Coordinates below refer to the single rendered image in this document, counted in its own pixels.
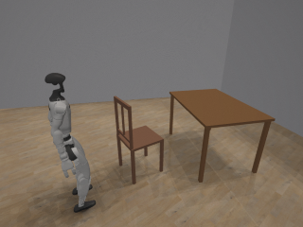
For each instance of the robot right hand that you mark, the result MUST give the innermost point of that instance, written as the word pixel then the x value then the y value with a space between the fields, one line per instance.
pixel 66 165

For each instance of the right robot shin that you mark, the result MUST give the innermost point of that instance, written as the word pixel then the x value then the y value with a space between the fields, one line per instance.
pixel 83 188

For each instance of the right robot forearm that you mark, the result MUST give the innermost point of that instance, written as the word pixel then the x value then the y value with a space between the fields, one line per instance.
pixel 60 146

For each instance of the right robot upper arm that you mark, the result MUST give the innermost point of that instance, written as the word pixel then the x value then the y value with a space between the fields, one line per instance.
pixel 59 113

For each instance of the table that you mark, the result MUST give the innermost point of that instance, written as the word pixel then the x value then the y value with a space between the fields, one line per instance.
pixel 214 109

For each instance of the left robot upper arm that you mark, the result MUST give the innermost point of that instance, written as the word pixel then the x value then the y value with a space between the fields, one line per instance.
pixel 49 116

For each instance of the chair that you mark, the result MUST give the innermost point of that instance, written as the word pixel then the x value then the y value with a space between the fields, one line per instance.
pixel 135 139

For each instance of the robot right thigh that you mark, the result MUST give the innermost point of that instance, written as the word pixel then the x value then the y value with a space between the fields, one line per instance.
pixel 80 162

